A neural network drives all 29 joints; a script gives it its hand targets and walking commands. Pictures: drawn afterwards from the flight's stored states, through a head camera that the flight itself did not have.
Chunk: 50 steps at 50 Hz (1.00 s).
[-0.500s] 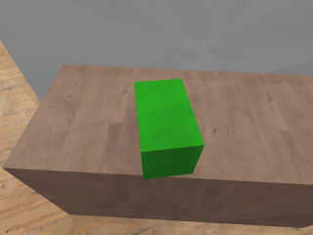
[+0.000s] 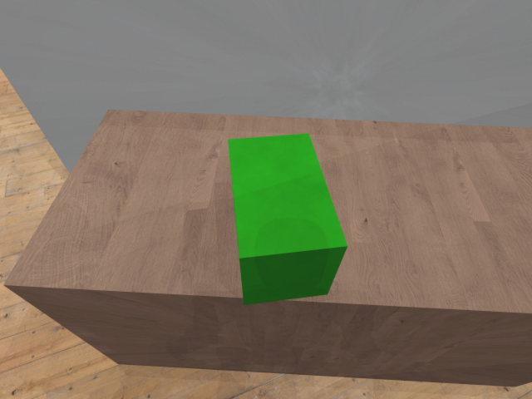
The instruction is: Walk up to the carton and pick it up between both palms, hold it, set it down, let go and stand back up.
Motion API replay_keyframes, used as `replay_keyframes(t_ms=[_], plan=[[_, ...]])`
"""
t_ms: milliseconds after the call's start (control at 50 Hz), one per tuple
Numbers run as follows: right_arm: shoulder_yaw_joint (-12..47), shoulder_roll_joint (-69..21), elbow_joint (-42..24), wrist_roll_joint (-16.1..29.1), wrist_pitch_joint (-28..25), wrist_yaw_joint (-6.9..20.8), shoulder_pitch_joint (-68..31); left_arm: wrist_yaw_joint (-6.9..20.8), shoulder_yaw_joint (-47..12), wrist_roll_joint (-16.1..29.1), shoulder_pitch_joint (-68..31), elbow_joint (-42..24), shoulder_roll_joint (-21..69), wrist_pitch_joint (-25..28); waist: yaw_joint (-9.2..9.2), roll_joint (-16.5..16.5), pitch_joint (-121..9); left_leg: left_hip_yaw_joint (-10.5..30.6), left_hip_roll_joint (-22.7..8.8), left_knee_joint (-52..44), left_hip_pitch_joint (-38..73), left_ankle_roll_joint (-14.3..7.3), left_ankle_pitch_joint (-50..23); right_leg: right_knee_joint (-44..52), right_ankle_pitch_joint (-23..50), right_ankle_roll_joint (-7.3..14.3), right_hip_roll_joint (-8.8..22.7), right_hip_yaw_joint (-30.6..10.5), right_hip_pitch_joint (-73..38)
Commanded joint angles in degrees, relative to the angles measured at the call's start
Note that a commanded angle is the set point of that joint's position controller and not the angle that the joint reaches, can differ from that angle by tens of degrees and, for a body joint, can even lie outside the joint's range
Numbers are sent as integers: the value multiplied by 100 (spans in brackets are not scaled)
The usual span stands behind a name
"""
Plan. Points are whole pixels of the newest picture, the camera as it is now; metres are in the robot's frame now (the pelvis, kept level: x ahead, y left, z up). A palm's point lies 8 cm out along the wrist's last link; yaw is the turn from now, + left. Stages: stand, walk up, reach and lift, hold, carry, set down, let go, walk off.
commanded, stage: stand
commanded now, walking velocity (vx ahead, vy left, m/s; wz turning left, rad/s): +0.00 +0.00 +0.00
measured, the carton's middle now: (277, 216) +0.44 -0.01 -0.03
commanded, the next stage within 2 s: none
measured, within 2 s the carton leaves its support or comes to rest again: neither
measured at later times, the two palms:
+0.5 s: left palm out of the picture +0.04 +0.29 -0.12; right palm out of the picture +0.07 -0.27 -0.13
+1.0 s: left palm out of the picture +0.05 +0.29 -0.12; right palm out of the picture +0.07 -0.27 -0.13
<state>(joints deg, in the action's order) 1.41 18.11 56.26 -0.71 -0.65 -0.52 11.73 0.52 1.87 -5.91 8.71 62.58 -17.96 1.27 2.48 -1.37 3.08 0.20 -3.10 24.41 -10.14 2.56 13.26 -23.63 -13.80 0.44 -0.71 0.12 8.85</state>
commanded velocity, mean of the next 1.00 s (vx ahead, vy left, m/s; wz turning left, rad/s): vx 0.00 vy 0.00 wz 0.00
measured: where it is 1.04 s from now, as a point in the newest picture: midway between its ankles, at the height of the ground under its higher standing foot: outside the picture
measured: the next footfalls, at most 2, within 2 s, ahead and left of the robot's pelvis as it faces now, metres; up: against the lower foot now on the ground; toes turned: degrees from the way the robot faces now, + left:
none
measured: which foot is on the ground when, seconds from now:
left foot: down 0.00-1.00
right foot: down 0.00-1.00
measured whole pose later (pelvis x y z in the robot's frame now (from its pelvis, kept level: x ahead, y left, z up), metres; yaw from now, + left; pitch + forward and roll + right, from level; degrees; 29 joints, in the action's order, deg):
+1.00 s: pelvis +0.00 +0.00 +0.00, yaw +0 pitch -1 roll +0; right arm 1.4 18.2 56.3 -0.6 -0.6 -0.5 11.7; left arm 0.5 1.9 -5.9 8.4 63.1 -18.0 1.3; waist 2.5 -1.4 3.1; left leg 0.2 -3.1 24.4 -10.1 2.6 13.4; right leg -23.6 -13.9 0.4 -0.7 0.1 8.8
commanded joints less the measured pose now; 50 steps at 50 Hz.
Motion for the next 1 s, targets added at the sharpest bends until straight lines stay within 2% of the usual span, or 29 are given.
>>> replay_keyframes(t_ms=[0,60,120,140,160,180,240,280,340,380,400,420,500,520,540,560,620,640,660,700,720,740,780,800,820,880,920,940,980], plan=[[-249,1080,-161,35,-81,-39,-370,-109,179,653,-94,-232,-1466,59,-207,83,-275,444,-443,-622,200,-428,-817,732,1011,154,853,-595,-209],[-367,1399,-189,-1,-108,-113,-572,-47,241,681,-345,-170,-1460,35,-206,-335,-183,321,-405,-524,184,-398,-952,789,828,186,838,-594,23],[-304,1204,-211,9,-95,-87,-546,-1,192,637,-381,-286,-1247,67,-204,210,-420,424,-415,-551,207,-422,-809,682,757,119,724,-421,-211],[-399,1402,-216,-11,-92,-48,-432,-69,211,612,-456,-267,-1519,34,-297,82,-248,368,-413,-639,256,-324,-945,576,1190,178,795,-458,-55],[-358,1431,-209,-56,-87,-82,-487,-34,205,702,-139,-277,-1308,44,-97,63,-417,377,-418,-503,124,-431,-996,616,1044,141,795,-410,-306],[-343,1249,-135,20,-84,-50,-439,-30,119,631,-430,-262,-1346,83,-248,-71,-178,430,-427,-586,43,-363,-825,630,1032,176,823,-505,-152],[-313,1212,-89,25,-47,-116,-466,-56,161,645,-442,-252,-1501,14,-262,-302,122,457,-480,-776,-28,-420,-616,680,596,156,845,-606,-10],[-290,1111,-167,-45,-118,-81,-423,-81,154,664,-175,-287,-1322,32,-119,168,-441,487,-448,-661,135,-423,-957,558,854,127,682,-462,-312],[-277,1093,-222,69,-123,-30,-665,-111,194,643,-304,-222,-1372,62,-157,-60,-208,472,-454,-598,153,-339,-1462,630,1322,101,821,-440,-138],[-367,1269,-103,-2,-77,-80,-415,-71,161,649,-225,-223,-1388,45,-136,77,-360,425,-420,-535,-65,-421,-858,621,1069,122,891,-548,-517],[-418,1310,-180,60,-92,-77,-356,-53,163,617,-353,-251,-1386,42,-328,258,-280,353,-360,-600,242,-422,-839,700,969,137,856,-499,-240],[-387,1422,-166,-62,-43,-126,-495,-43,178,637,-508,-324,-1323,44,-221,336,-297,312,-393,-560,107,-452,-970,632,1119,176,887,-545,-247],[-382,1201,-198,-7,-84,-8,-525,-43,156,676,-388,-215,-1294,95,-142,-395,-273,313,-417,-590,106,-485,-922,610,1224,243,951,-737,-255],[-362,1388,-43,53,-85,-15,-196,-83,229,665,-223,-158,-1595,50,-288,91,-456,396,-433,-705,270,-374,-1149,551,1336,138,812,-394,-440],[-297,1100,-105,21,-129,-34,-213,-122,269,722,-201,-219,-1609,4,-136,295,-165,441,-521,-606,157,-375,-1532,551,1508,79,831,-377,-320],[-306,1125,-83,20,-133,-39,-212,-106,217,637,-175,-295,-1395,45,-144,-149,-383,353,-450,-505,409,-364,-1643,420,1565,128,795,-399,-242],[-268,1081,-79,-26,-73,-61,-190,-73,102,655,-211,-211,-1276,76,-194,138,-330,426,-443,-623,165,-466,-808,549,804,135,795,-414,-223],[-240,1030,-135,-24,-68,-46,-298,-56,91,677,-196,-184,-1192,82,-174,-233,-225,377,-453,-543,184,-370,-981,559,937,146,839,-460,5],[-292,1100,-184,27,-104,-4,-524,-77,146,619,-452,-175,-1398,60,-315,161,-30,475,-472,-621,184,-411,-792,658,829,138,817,-470,186],[-302,1236,-114,16,-94,-69,-345,-46,139,658,-658,-345,-1295,76,-280,-126,-21,390,-382,-660,37,-400,-729,703,549,134,754,-493,15],[-410,1482,-71,-44,-39,-96,-296,-14,103,601,-597,-340,-1147,90,-283,254,-61,517,-469,-806,168,-402,-747,689,460,140,745,-389,94],[-352,1150,-201,-34,-60,-88,-507,-26,159,663,-493,-396,-1266,87,-130,176,-331,478,-447,-663,188,-403,-713,676,525,106,769,-395,-117],[-372,1155,-312,11,-53,-51,-439,-70,170,648,-276,-182,-1313,89,-317,10,-214,375,-409,-636,338,-383,-923,698,774,119,776,-536,46],[-314,1282,-215,12,-92,-30,-555,-32,77,675,-211,-248,-1086,99,-191,-62,-528,352,-367,-616,363,-318,-957,653,931,111,823,-449,-193],[-304,1180,-203,58,-128,-49,-748,-16,209,587,-314,-283,-1462,82,-142,201,-460,381,-412,-585,275,-337,-768,717,713,102,795,-444,-146],[-395,1399,-252,-24,-76,-112,-562,-48,181,685,-309,-284,-1391,60,-152,156,-115,306,-433,-507,155,-433,-1157,715,1342,93,878,-542,-85],[-299,1087,-163,-6,-90,-33,-373,-68,128,651,-247,-272,-1292,107,-216,70,-346,314,-409,-534,308,-455,-825,679,1020,163,857,-569,-153],[-247,1001,-115,-15,-60,-31,-277,-107,174,639,-227,-249,-1490,84,-278,394,-316,323,-410,-584,374,-374,-1027,608,1185,115,758,-479,-22],[-422,1427,-139,42,-35,-88,-563,-23,138,601,-295,-269,-1384,85,-233,0,-376,378,-400,-544,503,-306,-898,689,1138,108,780,-498,-21]])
